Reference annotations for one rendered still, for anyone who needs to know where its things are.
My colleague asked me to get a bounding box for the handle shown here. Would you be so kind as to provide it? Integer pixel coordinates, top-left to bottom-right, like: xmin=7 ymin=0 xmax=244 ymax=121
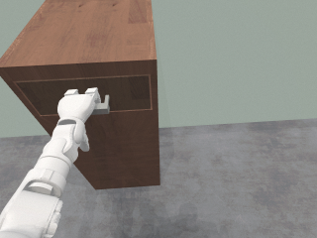
xmin=91 ymin=94 xmax=110 ymax=115

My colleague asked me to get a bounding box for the robot left upper arm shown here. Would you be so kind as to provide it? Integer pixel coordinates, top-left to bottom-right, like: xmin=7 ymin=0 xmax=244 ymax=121
xmin=0 ymin=190 xmax=63 ymax=238

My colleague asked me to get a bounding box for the left robot hand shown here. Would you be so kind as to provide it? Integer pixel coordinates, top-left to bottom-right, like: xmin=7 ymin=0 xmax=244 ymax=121
xmin=57 ymin=87 xmax=101 ymax=152

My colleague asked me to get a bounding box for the left robot forearm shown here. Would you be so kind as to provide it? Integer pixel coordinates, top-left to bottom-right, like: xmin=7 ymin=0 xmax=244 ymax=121
xmin=0 ymin=116 xmax=85 ymax=229

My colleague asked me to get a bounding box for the cabinet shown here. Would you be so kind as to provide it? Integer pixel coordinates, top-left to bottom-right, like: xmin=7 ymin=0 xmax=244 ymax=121
xmin=0 ymin=0 xmax=160 ymax=190

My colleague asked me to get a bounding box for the drawer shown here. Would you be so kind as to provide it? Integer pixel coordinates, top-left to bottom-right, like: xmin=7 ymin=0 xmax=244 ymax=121
xmin=16 ymin=74 xmax=151 ymax=115

